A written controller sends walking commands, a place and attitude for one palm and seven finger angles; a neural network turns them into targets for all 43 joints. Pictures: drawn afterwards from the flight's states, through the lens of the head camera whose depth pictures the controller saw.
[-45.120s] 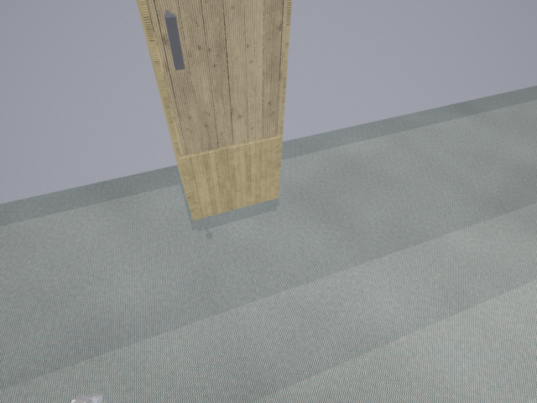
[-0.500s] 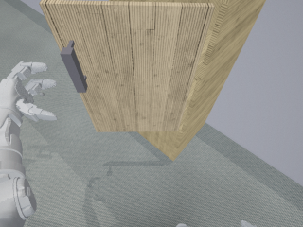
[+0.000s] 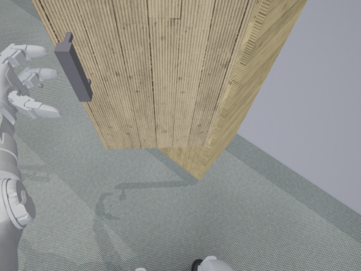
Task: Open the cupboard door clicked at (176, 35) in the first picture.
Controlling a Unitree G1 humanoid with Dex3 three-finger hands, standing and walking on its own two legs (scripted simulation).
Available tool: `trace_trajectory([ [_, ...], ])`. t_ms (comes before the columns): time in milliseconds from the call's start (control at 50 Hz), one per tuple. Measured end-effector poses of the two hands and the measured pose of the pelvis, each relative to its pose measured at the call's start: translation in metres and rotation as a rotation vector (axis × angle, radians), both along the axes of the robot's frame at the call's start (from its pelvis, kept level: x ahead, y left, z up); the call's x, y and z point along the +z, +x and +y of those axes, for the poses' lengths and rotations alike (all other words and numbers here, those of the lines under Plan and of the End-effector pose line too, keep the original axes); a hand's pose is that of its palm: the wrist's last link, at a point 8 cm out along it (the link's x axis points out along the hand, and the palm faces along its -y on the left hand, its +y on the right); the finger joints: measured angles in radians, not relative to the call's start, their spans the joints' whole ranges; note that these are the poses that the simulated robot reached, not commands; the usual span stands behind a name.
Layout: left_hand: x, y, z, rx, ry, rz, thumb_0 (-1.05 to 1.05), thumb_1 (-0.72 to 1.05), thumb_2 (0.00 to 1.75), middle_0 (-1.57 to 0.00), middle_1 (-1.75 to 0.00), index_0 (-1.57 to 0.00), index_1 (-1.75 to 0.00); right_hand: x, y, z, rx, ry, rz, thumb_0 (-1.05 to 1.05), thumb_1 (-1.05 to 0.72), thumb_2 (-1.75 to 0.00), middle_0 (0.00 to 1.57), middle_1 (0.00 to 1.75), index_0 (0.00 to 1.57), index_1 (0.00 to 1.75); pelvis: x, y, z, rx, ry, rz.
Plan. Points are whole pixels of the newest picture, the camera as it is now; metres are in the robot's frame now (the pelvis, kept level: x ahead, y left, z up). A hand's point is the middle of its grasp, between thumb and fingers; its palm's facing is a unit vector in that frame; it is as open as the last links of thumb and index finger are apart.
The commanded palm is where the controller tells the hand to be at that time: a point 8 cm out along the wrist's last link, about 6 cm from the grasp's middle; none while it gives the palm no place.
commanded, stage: move the hooked fingers beside the handle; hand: left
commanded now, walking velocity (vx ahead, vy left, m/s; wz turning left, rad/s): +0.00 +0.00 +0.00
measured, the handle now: (78, 68) +0.53 +0.22 +0.11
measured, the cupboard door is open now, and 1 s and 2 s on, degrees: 42 42 42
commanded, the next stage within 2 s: slide the fingers in behind the handle in 0.92 s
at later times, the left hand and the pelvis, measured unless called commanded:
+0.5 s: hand (39, 85) +0.48 +0.28 +0.11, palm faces +0.03 -1.00 +0.00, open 14.0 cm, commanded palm +0.46 +0.32 +0.11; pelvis +0.01 +0.00 +0.00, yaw -1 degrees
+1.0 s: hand (42, 85) +0.47 +0.27 +0.11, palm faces +0.02 -1.00 -0.01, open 14.0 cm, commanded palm +0.45 +0.32 +0.11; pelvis +0.01 +0.00 +0.00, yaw +0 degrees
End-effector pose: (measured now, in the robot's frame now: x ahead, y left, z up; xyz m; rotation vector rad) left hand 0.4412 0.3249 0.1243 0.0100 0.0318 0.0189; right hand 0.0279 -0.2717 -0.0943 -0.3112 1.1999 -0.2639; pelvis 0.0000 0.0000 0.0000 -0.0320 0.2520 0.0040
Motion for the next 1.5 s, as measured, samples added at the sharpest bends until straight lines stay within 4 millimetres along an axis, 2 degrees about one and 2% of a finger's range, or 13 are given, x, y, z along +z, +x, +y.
trace_trajectory([
  [100,-0.002,0.016,-0.003,0.001,-0.012,0.011,-0.02,-0.50,0.30,-0.30,-1.20,-0.30,-1.20,0.000,-0.015,-0.001,-0.029,-0.006,0.050,0.01,-0.90,-0.90,0.20,0.30,0.20,0.30,-0.002,0.001,0.000,-0.008,-0.002,0.022],
  [200,-0.003,0.029,0.003,0.016,-0.004,0.011,-0.02,-0.50,0.30,-0.30,-1.20,-0.30,-1.20,0.003,-0.032,-0.002,-0.067,-0.012,0.099,0.01,-0.90,-0.90,0.20,0.30,0.20,0.30,-0.003,0.003,0.000,-0.020,-0.005,0.043],
  [320,-0.005,0.027,0.010,0.003,-0.004,-0.011,-0.02,-0.49,0.30,-0.30,-1.20,-0.29,-1.20,0.004,-0.044,0.002,-0.098,0.002,0.155,0.01,-0.90,-0.90,0.20,0.30,0.20,0.30,-0.003,0.009,0.002,-0.031,-0.008,0.054],
  [400,-0.011,0.020,0.013,0.000,-0.011,-0.001,-0.02,-0.49,0.30,-0.30,-1.20,-0.29,-1.20,0.003,-0.040,0.004,-0.093,0.014,0.163,0.01,-0.90,-0.90,0.20,0.30,0.20,0.30,-0.002,0.012,0.003,-0.029,-0.010,0.051],
  [500,-0.016,0.016,0.013,0.008,-0.010,0.009,-0.02,-0.50,0.30,-0.30,-1.20,-0.29,-1.20,0.001,-0.023,0.006,-0.066,0.014,0.133,0.01,-0.90,-0.90,0.20,0.30,0.20,0.30,-0.003,0.013,0.004,-0.018,-0.013,0.046],
  [660,-0.007,0.017,0.003,-0.004,-0.024,-0.020,-0.02,-0.50,0.30,-0.30,-1.20,-0.29,-1.20,0.000,0.011,0.008,-0.029,0.022,0.038,0.01,-0.90,-0.90,0.20,0.30,0.20,0.30,-0.002,0.014,0.004,-0.013,-0.014,0.034],
  [760,-0.009,0.014,0.005,0.009,-0.012,0.010,-0.02,-0.50,0.30,-0.30,-1.20,-0.30,-1.20,-0.001,0.021,0.009,-0.012,0.031,-0.002,0.01,-0.90,-0.90,0.20,0.30,0.20,0.30,-0.003,0.012,0.003,-0.014,-0.011,0.030],
  [940,-0.009,0.008,0.006,0.005,-0.005,0.002,-0.02,-0.50,0.30,-0.30,-1.20,-0.29,-1.20,-0.004,0.009,0.005,-0.004,0.025,0.039,0.01,-0.90,-0.90,0.20,0.30,0.20,0.30,-0.004,0.007,0.000,-0.003,-0.011,0.028],
  [1200,-0.007,0.015,-0.013,-0.013,-0.005,-0.011,-0.02,-0.50,0.30,-0.30,-1.20,-0.29,-1.20,-0.001,-0.019,0.000,-0.052,0.016,0.080,0.01,-0.90,-0.90,0.20,0.30,0.20,0.30,-0.003,0.004,-0.001,-0.013,-0.007,0.026],
  [1340,-0.008,0.013,-0.018,0.009,-0.007,-0.015,-0.02,-0.50,0.30,-0.30,-1.20,-0.28,-1.20,-0.003,-0.020,0.002,-0.053,0.029,0.072,0.01,-0.90,-0.90,0.20,0.30,0.20,0.30,-0.003,0.004,-0.002,-0.015,-0.005,0.019],
  [1500,-0.009,0.013,-0.024,-0.003,-0.010,-0.007,-0.02,-0.50,0.30,-0.30,-1.20,-0.29,-1.20,-0.004,-0.010,0.004,-0.037,0.034,0.048,0.01,-0.90,-0.90,0.20,0.30,0.20,0.30,-0.002,0.004,-0.002,-0.012,-0.005,0.017],
])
